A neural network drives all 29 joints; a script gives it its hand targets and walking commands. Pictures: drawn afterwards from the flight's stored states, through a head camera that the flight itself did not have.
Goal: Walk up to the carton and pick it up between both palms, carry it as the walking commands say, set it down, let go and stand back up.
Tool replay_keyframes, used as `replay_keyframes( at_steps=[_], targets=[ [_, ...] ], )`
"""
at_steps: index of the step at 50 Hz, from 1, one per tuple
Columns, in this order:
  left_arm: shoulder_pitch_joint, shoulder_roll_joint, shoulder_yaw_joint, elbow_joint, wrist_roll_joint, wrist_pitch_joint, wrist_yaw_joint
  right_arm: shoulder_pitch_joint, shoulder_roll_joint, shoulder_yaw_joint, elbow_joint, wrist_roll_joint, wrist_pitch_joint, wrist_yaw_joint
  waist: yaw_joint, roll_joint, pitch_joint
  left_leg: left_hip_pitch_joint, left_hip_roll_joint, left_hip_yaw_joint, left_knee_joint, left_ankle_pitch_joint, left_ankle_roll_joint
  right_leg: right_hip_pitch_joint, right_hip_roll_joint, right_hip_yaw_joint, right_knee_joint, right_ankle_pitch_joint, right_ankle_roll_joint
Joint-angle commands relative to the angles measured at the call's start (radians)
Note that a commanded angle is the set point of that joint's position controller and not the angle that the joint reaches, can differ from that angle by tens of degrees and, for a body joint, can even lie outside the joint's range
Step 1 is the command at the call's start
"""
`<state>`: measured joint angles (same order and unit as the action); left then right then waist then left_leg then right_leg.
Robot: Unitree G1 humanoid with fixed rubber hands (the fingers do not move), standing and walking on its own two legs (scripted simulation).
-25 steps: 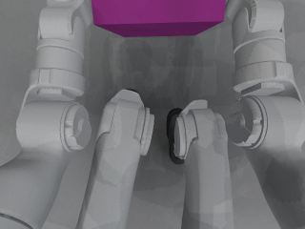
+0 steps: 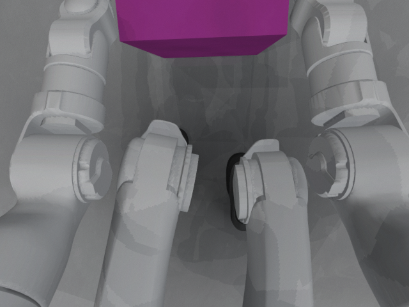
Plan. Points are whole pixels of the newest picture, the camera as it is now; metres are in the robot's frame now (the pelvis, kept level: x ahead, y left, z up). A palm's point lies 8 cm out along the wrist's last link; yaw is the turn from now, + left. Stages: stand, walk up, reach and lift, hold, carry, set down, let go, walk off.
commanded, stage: set down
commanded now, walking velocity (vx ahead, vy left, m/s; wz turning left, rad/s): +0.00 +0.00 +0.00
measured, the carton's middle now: out of the picture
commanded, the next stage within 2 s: none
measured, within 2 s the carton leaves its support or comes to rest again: rests again in 0.44 s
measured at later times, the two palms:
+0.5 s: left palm out of the picture +0.51 +0.22 -0.18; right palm out of the picture +0.56 -0.07 -0.16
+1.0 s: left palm out of the picture +0.51 +0.21 -0.18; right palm out of the picture +0.56 -0.08 -0.17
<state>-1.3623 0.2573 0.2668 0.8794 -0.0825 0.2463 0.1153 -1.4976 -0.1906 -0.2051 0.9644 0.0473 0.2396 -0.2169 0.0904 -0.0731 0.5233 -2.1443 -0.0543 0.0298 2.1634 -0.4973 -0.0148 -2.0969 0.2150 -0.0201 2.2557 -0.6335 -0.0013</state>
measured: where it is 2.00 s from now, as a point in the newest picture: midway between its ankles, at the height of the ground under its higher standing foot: (204, 192)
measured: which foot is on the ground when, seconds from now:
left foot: down 0.00-1.00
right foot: down 0.00-1.00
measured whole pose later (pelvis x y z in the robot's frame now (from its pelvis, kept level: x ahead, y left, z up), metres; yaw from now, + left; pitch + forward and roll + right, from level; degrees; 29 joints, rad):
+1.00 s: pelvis +0.01 +0.00 -0.02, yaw +0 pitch +30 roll +2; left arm -1.38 0.26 0.24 1.09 -0.09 0.16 0.05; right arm -1.44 -0.21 -0.20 1.10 0.02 0.16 -0.16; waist 0.11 -0.06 0.42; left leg -2.23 -0.01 0.05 2.23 -0.53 0.02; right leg -2.18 0.18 -0.04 2.31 -0.66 -0.02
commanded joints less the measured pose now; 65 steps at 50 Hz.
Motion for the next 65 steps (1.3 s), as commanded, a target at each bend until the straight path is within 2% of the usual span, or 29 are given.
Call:
replay_keyframes(
  at_steps=[1,7,10,13,18,20,21,22,23,25,29,31,34,35,36,37,39,40,47,54,58,65],
  targets=[
    [-0.800,-0.850,-0.356,-0.255,-0.092,-0.052,-0.276,-0.604,1.040,0.381,-0.153,0.097,-0.026,0.266,0.106,-0.050,-1.747,0.660,-0.035,0.020,-0.121,0.346,0.021,0.537,-0.030,0.037,-0.234,0.327,-0.005],
    [-0.806,-0.847,-0.331,-0.198,-0.087,-0.058,-0.289,-0.620,1.013,0.351,-0.132,0.085,-0.037,0.269,0.097,-0.054,-1.653,0.610,-0.029,0.016,-0.117,0.306,0.025,0.489,-0.034,0.036,-0.236,0.290,-0.008],
    [-0.796,-0.844,-0.325,-0.182,-0.082,-0.067,-0.289,-0.629,1.006,0.352,-0.129,0.093,-0.046,0.277,0.113,-0.048,-1.641,0.615,-0.029,0.013,-0.114,0.320,0.026,0.475,-0.033,0.035,-0.224,0.297,-0.010],
    [-0.796,-0.841,-0.323,-0.177,-0.092,-0.077,-0.289,-0.623,1.002,0.356,-0.121,0.093,-0.052,0.279,0.109,-0.064,-1.617,0.601,-0.028,0.012,-0.106,0.319,0.027,0.473,-0.034,0.036,-0.220,0.298,-0.009],
    [-0.777,-0.858,-0.331,-0.154,-0.094,-0.085,-0.290,-0.609,0.995,0.343,-0.113,0.091,-0.062,0.286,0.108,-0.045,-1.572,0.597,-0.031,0.004,-0.104,0.330,0.025,0.440,-0.032,0.036,-0.212,0.298,-0.013],
    [-0.781,-0.851,-0.334,-0.158,-0.106,-0.092,-0.289,-0.593,0.987,0.339,-0.103,0.086,-0.064,0.286,0.095,-0.055,-1.564,0.600,-0.032,-0.001,-0.098,0.339,0.025,0.434,-0.034,0.033,-0.204,0.302,-0.013],
    [-0.789,-0.845,-0.333,-0.159,-0.106,-0.095,-0.287,-0.596,0.987,0.342,-0.096,0.088,-0.065,0.289,0.105,-0.054,-1.559,0.603,-0.032,-0.001,-0.100,0.335,0.024,0.426,-0.032,0.032,-0.200,0.295,-0.013],
    [-0.779,-0.858,-0.342,-0.158,-0.111,-0.094,-0.286,-0.598,0.983,0.340,-0.109,0.088,-0.069,0.289,0.097,-0.045,-1.555,0.603,-0.033,-0.004,-0.095,0.348,0.025,0.422,-0.031,0.033,-0.197,0.304,-0.016],
    [-0.779,-0.851,-0.339,-0.157,-0.111,-0.098,-0.286,-0.592,0.989,0.343,-0.101,0.092,-0.069,0.291,0.104,-0.048,-1.549,0.602,-0.032,-0.005,-0.094,0.353,0.025,0.419,-0.032,0.037,-0.196,0.309,-0.016],
    [-0.766,-0.843,-0.336,-0.140,-0.114,-0.099,-0.286,-0.584,0.983,0.345,-0.096,0.089,-0.069,0.292,0.097,-0.067,-1.517,0.580,-0.032,-0.005,-0.090,0.340,0.026,0.415,-0.033,0.037,-0.197,0.301,-0.013],
    [-0.752,-0.843,-0.329,-0.104,-0.111,-0.100,-0.291,-0.580,0.967,0.332,-0.078,0.076,-0.070,0.299,0.094,-0.074,-1.453,0.556,-0.031,-0.009,-0.088,0.310,0.029,0.381,-0.038,0.041,-0.198,0.267,-0.016],
    [-0.748,-0.833,-0.324,-0.094,-0.104,-0.103,-0.292,-0.567,0.968,0.326,-0.055,0.074,-0.070,0.303,0.103,-0.063,-1.420,0.543,-0.029,-0.005,-0.087,0.301,0.029,0.368,-0.039,0.043,-0.196,0.261,-0.016],
    [-0.732,-0.836,-0.312,-0.060,-0.098,-0.101,-0.300,-0.554,0.952,0.311,-0.035,0.061,-0.070,0.308,0.092,-0.069,-1.351,0.504,-0.028,-0.008,-0.085,0.274,0.031,0.340,-0.042,0.046,-0.202,0.237,-0.017],
    [-0.725,-0.828,-0.302,-0.057,-0.093,-0.102,-0.300,-0.567,0.947,0.318,-0.044,0.068,-0.072,0.310,0.108,-0.072,-1.345,0.508,-0.028,-0.008,-0.084,0.275,0.034,0.337,-0.043,0.049,-0.200,0.234,-0.015],
    [-0.734,-0.824,-0.301,-0.061,-0.095,-0.106,-0.300,-0.562,0.941,0.311,-0.041,0.060,-0.074,0.309,0.098,-0.077,-1.339,0.491,-0.028,-0.011,-0.081,0.270,0.033,0.335,-0.043,0.047,-0.197,0.236,-0.017],
    [-0.725,-0.817,-0.297,-0.048,-0.094,-0.106,-0.299,-0.568,0.938,0.312,-0.038,0.067,-0.075,0.311,0.107,-0.071,-1.328,0.497,-0.026,-0.010,-0.080,0.270,0.036,0.333,-0.045,0.050,-0.196,0.230,-0.016],
    [-0.716,-0.814,-0.294,-0.034,-0.091,-0.106,-0.303,-0.541,0.932,0.298,-0.015,0.053,-0.074,0.311,0.094,-0.077,-1.288,0.473,-0.028,-0.012,-0.080,0.257,0.035,0.315,-0.044,0.047,-0.198,0.223,-0.017],
    [-0.698,-0.818,-0.289,-0.020,-0.081,-0.106,-0.305,-0.539,0.930,0.297,-0.013,0.053,-0.076,0.315,0.103,-0.070,-1.258,0.464,-0.026,-0.012,-0.080,0.261,0.037,0.296,-0.046,0.053,-0.201,0.223,-0.018],
    [-0.640,-0.813,-0.266,0.012,-0.064,-0.117,-0.308,-0.490,0.914,0.285,-0.012,0.039,-0.094,0.316,0.099,-0.080,-1.189,0.432,-0.029,-0.027,-0.064,0.284,0.043,0.237,-0.046,0.056,-0.188,0.244,-0.019],
    [-0.602,-0.795,-0.240,0.024,-0.048,-0.123,-0.303,-0.488,0.884,0.299,-0.029,0.039,-0.106,0.311,0.108,-0.099,-1.177,0.427,-0.024,-0.031,-0.050,0.300,0.042,0.238,-0.050,0.066,-0.183,0.260,-0.016],
    [-0.601,-0.762,-0.226,0.027,-0.036,-0.127,-0.299,-0.482,0.854,0.286,-0.020,0.032,-0.111,0.304,0.110,-0.086,-1.155,0.411,-0.020,-0.027,-0.047,0.283,0.040,0.236,-0.049,0.071,-0.184,0.254,-0.014],
    [-0.565,-0.572,-0.167,0.052,-0.026,-0.149,-0.254,-0.454,0.656,0.253,-0.039,0.025,-0.129,0.257,0.105,-0.075,-1.191,0.423,-0.011,-0.022,-0.052,0.267,0.031,0.292,-0.060,0.068,-0.183,0.252,-0.005]
  ],
)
